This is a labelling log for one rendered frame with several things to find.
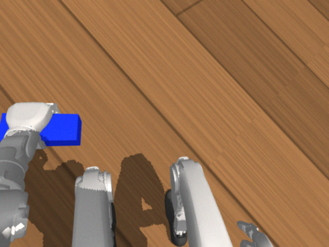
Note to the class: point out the left robot hand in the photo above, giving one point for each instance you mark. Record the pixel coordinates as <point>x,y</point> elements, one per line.
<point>33,115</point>

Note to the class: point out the right robot foot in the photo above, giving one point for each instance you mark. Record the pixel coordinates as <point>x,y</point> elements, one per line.
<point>177,240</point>

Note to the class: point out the left robot arm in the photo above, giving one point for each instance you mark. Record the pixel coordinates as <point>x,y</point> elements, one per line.
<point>17,149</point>

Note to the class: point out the carton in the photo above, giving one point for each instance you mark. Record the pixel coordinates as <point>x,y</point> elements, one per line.
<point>62,130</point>

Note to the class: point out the right robot hand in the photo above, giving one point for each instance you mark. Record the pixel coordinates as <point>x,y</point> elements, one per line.
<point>259,239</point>

